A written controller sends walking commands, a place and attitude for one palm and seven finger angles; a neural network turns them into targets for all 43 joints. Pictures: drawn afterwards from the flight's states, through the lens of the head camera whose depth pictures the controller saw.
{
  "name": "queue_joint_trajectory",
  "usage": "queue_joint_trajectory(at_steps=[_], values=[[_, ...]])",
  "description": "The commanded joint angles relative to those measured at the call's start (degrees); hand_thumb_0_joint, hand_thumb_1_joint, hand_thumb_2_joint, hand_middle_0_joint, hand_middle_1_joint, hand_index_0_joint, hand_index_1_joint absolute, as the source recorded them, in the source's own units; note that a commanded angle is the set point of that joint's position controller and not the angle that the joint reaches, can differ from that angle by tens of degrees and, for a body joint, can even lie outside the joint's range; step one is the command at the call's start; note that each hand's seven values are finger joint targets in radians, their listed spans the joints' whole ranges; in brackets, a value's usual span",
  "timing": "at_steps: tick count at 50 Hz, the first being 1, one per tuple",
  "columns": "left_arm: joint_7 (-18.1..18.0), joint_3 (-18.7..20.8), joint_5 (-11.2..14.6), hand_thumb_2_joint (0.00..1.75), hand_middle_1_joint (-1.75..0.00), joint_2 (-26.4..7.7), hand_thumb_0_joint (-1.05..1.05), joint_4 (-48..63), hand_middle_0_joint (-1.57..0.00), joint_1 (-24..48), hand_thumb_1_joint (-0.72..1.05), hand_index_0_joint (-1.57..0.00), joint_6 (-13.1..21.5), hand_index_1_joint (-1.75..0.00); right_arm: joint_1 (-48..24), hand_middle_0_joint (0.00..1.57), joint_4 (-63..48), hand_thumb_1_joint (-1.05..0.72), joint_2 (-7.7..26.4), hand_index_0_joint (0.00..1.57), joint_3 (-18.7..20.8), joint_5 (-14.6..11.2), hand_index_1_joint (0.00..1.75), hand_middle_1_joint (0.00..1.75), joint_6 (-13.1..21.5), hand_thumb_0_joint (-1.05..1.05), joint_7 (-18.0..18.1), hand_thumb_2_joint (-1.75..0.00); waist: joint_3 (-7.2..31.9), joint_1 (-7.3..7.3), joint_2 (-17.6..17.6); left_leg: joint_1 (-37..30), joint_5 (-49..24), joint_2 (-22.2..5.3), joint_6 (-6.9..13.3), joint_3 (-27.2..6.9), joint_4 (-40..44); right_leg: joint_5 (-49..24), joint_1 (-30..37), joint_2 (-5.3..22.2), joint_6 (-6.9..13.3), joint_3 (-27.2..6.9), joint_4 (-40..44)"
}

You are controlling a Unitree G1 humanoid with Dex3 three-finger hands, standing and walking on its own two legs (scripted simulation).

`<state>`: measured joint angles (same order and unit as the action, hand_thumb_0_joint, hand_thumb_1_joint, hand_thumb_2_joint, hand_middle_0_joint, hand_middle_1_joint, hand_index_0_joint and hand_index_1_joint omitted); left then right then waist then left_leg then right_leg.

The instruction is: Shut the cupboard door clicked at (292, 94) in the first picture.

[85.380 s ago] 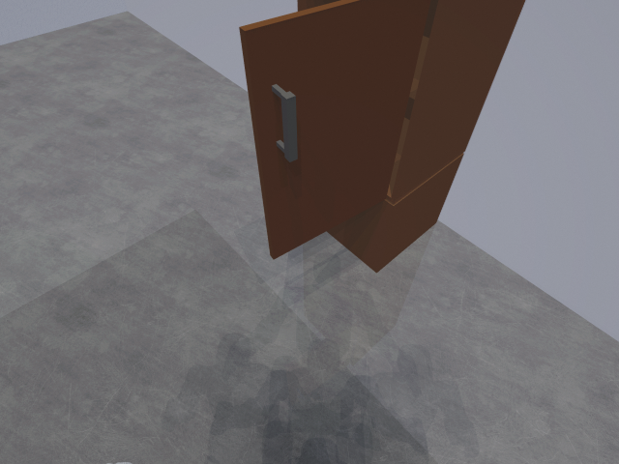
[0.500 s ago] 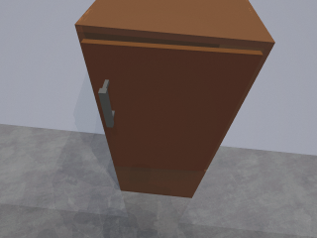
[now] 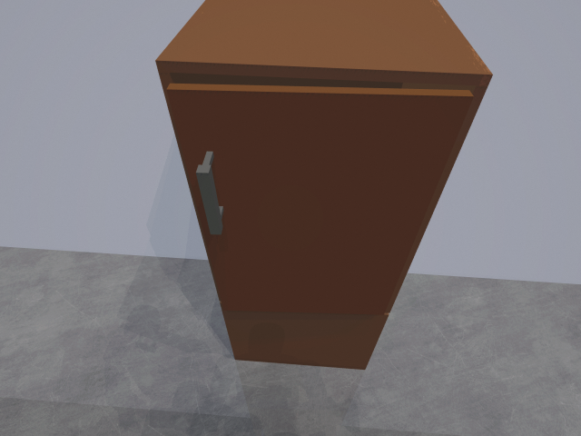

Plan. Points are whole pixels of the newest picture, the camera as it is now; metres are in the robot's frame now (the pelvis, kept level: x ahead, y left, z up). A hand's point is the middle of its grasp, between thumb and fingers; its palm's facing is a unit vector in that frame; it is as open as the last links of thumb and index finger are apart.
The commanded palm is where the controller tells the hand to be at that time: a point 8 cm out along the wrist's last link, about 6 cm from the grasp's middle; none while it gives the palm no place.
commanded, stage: come to a stop and stand still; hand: left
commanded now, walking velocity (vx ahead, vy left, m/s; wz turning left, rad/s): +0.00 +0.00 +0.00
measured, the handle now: (212, 194) +0.45 +0.16 +0.09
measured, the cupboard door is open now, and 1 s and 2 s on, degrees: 3 3 3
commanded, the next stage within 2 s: look again from close up in 0.34 s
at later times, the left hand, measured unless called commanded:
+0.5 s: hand out of the picture -0.03 +0.16 -0.17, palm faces +0.03 -0.99 -0.16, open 7.4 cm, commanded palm none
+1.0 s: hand out of the picture +0.03 +0.16 -0.17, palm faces +0.01 -0.99 -0.16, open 7.4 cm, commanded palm none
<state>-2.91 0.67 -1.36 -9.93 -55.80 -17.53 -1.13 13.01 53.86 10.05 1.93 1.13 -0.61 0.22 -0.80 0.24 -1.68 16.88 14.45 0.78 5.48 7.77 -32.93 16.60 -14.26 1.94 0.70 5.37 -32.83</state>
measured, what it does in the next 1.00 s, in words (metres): stands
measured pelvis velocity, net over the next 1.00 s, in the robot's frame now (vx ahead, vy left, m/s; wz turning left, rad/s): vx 0.04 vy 0.00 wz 0.01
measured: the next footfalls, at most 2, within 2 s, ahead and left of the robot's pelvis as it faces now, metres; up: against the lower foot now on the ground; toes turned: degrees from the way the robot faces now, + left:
none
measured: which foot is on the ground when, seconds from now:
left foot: down 0.00-1.00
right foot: down 0.00-1.00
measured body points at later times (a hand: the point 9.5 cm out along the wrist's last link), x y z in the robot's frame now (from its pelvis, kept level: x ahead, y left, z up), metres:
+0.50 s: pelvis -0.01 +0.00 +0.01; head -0.01 +0.01 +0.46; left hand -0.03 +0.21 -0.15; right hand -0.01 -0.22 -0.15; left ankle +0.04 +0.06 -0.73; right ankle +0.02 -0.12 -0.73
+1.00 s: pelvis +0.04 +0.00 +0.01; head +0.06 +0.01 +0.46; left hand +0.03 +0.21 -0.15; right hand +0.05 -0.23 -0.14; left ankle +0.04 +0.06 -0.73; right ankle +0.02 -0.12 -0.73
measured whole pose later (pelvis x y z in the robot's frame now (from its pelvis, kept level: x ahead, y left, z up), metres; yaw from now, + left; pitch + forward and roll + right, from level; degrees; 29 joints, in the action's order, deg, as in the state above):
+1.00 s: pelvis +0.04 +0.00 +0.01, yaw +1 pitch +1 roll +0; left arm -2.3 -1.3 -0.9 -8.2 -63.6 -16.9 0.9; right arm 15.5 63.9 8.5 -0.3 0.8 1.9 1.3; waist -1.0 0.2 1.2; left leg 12.1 12.3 2.9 5.0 6.9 -23.3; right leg 15.4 -10.3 0.5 0.0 1.4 -25.0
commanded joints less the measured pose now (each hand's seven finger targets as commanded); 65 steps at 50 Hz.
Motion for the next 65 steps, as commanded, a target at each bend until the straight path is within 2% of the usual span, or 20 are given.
queue_joint_trajectory(at_steps=[1,5,10,14,21,30,46,52,53,54,55,56,57,58,59,60,61,62,63,65], values=[[0.56,0.39,-0.59,0.9,-0.3,-5.03,0.0,3.12,-0.2,-3.2,0.9,-0.2,0.85,-0.3,-0.09,0.2,-4.43,-0.9,6.85,0.2,0.35,0.15,0.3,0.3,0.84,0.0,0.09,-0.9,-6.55,-1.68,1.47,10.28,19.36,-9.72,-0.22,-16.84,19.23,5.23,0.16,1.28,2.05,-3.48,4.07],[0.73,0.31,-0.29,0.9,-0.3,-5.7,0.0,3.33,-0.2,-3.52,0.9,-0.2,0.85,-0.3,1.95,0.2,-3.46,-0.9,7.66,0.2,0.08,0.19,0.3,0.3,0.68,0.0,-0.09,-0.9,-6.53,-1.13,2.08,8.44,20.97,-8.22,-1.0,-15.47,19.38,11.05,-2.83,1.78,2.15,-6.04,6.96],[0.93,0.04,0.08,0.9,-0.3,-5.51,0.0,2.79,-0.2,-3.31,0.9,-0.2,1.47,-0.3,3.91,0.2,-1.54,-0.9,6.96,0.2,-0.47,0.17,0.3,0.3,0.9,0.0,0.01,-0.9,-3.68,-0.42,3.29,3.39,15.05,-6.88,-1.47,-13.95,17.49,11.0,-3.87,2.54,2.77,-9.27,9.58],[0.99,-0.35,0.31,0.9,-0.3,-4.9,0.0,1.53,-0.2,-3.19,0.9,-0.2,1.93,-0.3,4.88,0.2,0.38,-0.9,6.34,0.2,-0.83,-0.09,0.3,0.3,1.51,0.0,0.23,-0.9,-1.65,-0.22,2.38,0.52,12.48,-7.54,-1.49,-13.92,17.7,7.7,-2.83,2.64,2.75,-9.71,10.05],[0.93,-0.73,0.11,0.9,-0.3,-4.46,0.0,-1.38,-0.2,-4.74,0.9,-0.2,1.94,-0.3,5.86,0.2,3.26,-0.9,5.5,0.2,-0.94,-0.24,0.3,0.3,1.49,0.0,0.4,-0.9,-4.68,-0.32,1.7,2.06,14.18,-7.7,-1.55,-14.71,19.02,8.23,-3.39,2.49,2.57,-9.52,10.84],[0.9,-1.13,0.15,0.9,-0.3,-3.13,0.0,-4.26,-0.2,-5.62,0.9,-0.2,2.27,-0.3,6.25,0.2,5.41,-0.9,4.79,0.2,-0.9,-0.44,0.3,0.3,1.84,0.0,0.68,-0.9,-4.38,-0.26,0.46,1.12,13.52,-8.12,-1.75,-14.78,19.67,4.72,-2.79,2.65,2.14,-9.23,10.89],[0.56,-1.33,0.42,0.9,-0.3,-3.02,0.0,-6.3,-0.2,-3.94,0.9,-0.2,2.76,-0.3,5.99,0.2,7.93,-0.9,3.59,0.2,-1.67,-0.61,0.3,0.3,3.19,0.0,1.42,-0.9,-0.89,-0.41,1.8,-6.75,-10.76,-7.44,-1.71,-10.72,14.11,-9.52,1.72,4.16,1.56,-9.56,11.09],[0.43,-1.25,0.56,0.9,-0.3,-3.39,0.0,-6.53,-0.2,-3.01,0.9,-0.2,2.48,-0.3,5.74,0.2,8.87,-0.9,3.78,0.2,-1.87,-0.56,0.3,0.3,3.2,0.0,1.71,-0.9,-0.99,-0.49,1.74,-8.22,-15.84,-7.52,-1.78,-10.24,13.47,-11.34,2.97,4.2,1.31,-9.08,10.67],[-1.72,-1.26,-0.16,0.9,-0.3,-4.47,0.0,-7.87,-0.2,-5.35,0.9,-0.2,2.86,-0.3,2.74,0.2,5.2,-0.9,6.87,0.2,-1.81,-1.18,0.3,0.3,2.82,0.0,1.33,-0.9,-2.48,-0.78,0.7,-5.7,-21.15,-9.32,-3.59,-10.56,5.83,-10.76,0.6,4.86,0.79,-8.75,10.91],[-2.25,19.65,7.59,0.9,-0.3,-33.21,0.0,87.42,-0.2,42.45,0.9,-0.2,17.1,-0.3,8.9,0.2,-14.28,-0.9,19.01,0.2,1.68,-2.17,0.3,0.3,13.14,0.0,5.72,-0.9,18.64,10.4,0.86,-23.13,-25.18,-5.67,-4.03,-13.79,6.85,-16.41,-2.53,-1.8,-0.54,-2.59,2.09],[-2.07,-0.16,8.37,0.9,-0.32,-9.47,0.0,73.1,-0.22,5.63,0.9,-0.22,13.33,-0.32,3.29,0.2,-12.12,-0.9,10.48,0.2,-2.85,-4.3,0.3,0.3,18.47,0.0,6.3,-0.9,26.92,2.27,-17.4,-29.39,-29.35,-5.67,-6.29,-12.7,6.0,-4.4,-4.95,-4.42,0.74,-1.36,-3.81],[-4.52,3.64,10.43,0.9,-0.34,-9.06,0.0,71.34,-0.24,3.82,0.9,-0.24,10.48,-0.34,2.3,0.2,-9.23,-0.9,11.36,0.2,-2.03,-3.07,0.3,0.3,20.5,0.0,6.24,-0.9,24.99,0.18,-17.55,-25.7,-34.35,-6.57,-9.68,-13.27,9.83,-0.97,-4.3,-3.59,0.99,-1.56,-3.36],[-4.01,-7.23,9.74,0.9,-0.36,7.06,0.0,52.83,-0.25,-12.39,0.9,-0.25,3.43,-0.36,2.0,0.2,-7.41,-0.9,7.73,0.2,-2.59,-3.44,0.3,0.3,20.73,0.0,3.99,-0.9,13.89,1.63,-12.26,-18.38,-27.46,-6.62,-9.53,-15.41,12.72,2.82,-10.42,-1.93,0.11,-1.86,-4.06],[-4.38,-7.12,10.68,0.9,-0.38,3.76,0.0,65.05,-0.27,-0.9,0.9,-0.27,4.88,-0.38,3.86,0.2,-11.45,-0.9,11.44,0.2,-0.16,-3.49,0.3,0.3,21.33,0.0,2.23,-0.9,6.65,3.31,-10.39,-11.88,-18.3,-6.24,-8.9,-15.95,10.99,1.37,-10.27,-1.34,0.43,-2.22,-2.5],[-3.45,-6.44,9.83,0.9,-0.4,3.9,0.0,63.32,-0.29,-2.1,0.9,-0.29,6.71,-0.4,1.75,0.2,-14.24,-0.9,11.06,0.2,0.33,-3.01,0.3,0.3,22.01,0.0,1.71,-0.9,1.5,3.56,-6.51,-6.74,-13.01,-5.03,-8.45,-16.06,8.55,0.36,-11.49,-1.34,0.74,-1.23,-0.49],[-2.01,-4.93,9.75,0.9,-0.42,3.75,0.0,56.87,-0.31,-6.5,0.9,-0.31,8.85,-0.42,0.56,0.2,-15.5,-0.9,11.7,0.2,0.95,-2.54,0.3,0.3,22.35,0.0,1.18,-0.9,-3.0,2.8,1.63,0.09,-6.95,-3.83,-7.99,-15.42,5.75,-0.14,-12.89,-1.47,1.12,-0.15,1.15],[0.24,-1.69,10.33,0.9,-0.44,3.11,0.0,49.84,-0.33,-18.35,0.9,-0.33,11.05,-0.44,-0.08,0.2,-17.07,-0.9,11.54,0.2,2.13,-2.89,0.3,0.3,22.07,0.0,0.39,-0.9,-3.33,0.2,7.48,4.02,-9.02,-2.66,-7.66,-13.65,2.37,-1.1,-12.67,-1.64,1.68,0.28,2.35],[3.19,-1.35,11.21,0.9,-0.46,4.26,0.0,46.06,-0.35,-23.49,0.9,-0.35,14.44,-0.46,-0.73,0.2,-18.5,-0.9,10.87,0.2,2.32,-2.69,0.3,0.3,21.3,0.0,-0.29,-0.9,-2.6,-0.62,16.68,6.89,-10.42,-2.11,-7.12,-12.73,-1.66,-2.91,-14.59,-1.87,1.53,0.76,0.28],[6.8,2.34,12.67,0.9,-0.48,2.87,0.0,45.32,-0.36,-28.1,0.9,-0.36,18.72,-0.48,-1.7,0.2,-19.56,-0.9,10.81,0.2,3.21,-2.16,0.3,0.3,20.34,0.0,-0.58,-0.9,0.34,-2.28,22.34,9.73,-12.3,-1.24,-7.17,-11.62,-4.96,-7.66,-14.8,-2.16,1.18,0.72,-2.8],[15.48,7.62,14.82,0.9,-0.52,-0.58,0.0,46.1,-0.4,-30.99,0.9,-0.4,27.22,-0.52,-3.7,0.2,-22.25,-0.9,11.6,0.2,4.3,-1.52,0.3,0.3,18.64,0.0,-1.24,-0.9,6.16,-4.05,27.04,14.93,-13.58,0.16,-7.62,-9.1,-10.23,-20.52,-14.17,-1.26,0.06,-0.48,-10.35]])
